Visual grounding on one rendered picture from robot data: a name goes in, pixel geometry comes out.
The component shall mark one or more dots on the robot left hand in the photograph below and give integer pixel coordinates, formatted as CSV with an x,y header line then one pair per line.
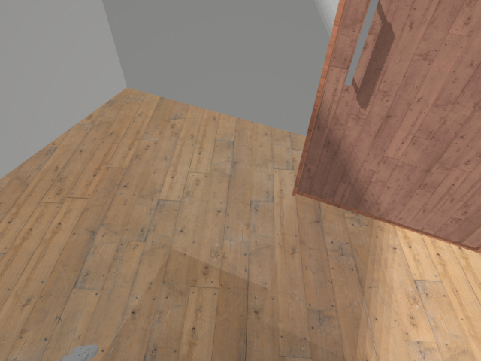
x,y
81,353

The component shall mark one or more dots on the handle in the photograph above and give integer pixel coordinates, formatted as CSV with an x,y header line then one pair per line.
x,y
361,41

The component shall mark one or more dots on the wardrobe door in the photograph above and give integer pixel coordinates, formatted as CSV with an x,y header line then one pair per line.
x,y
403,142

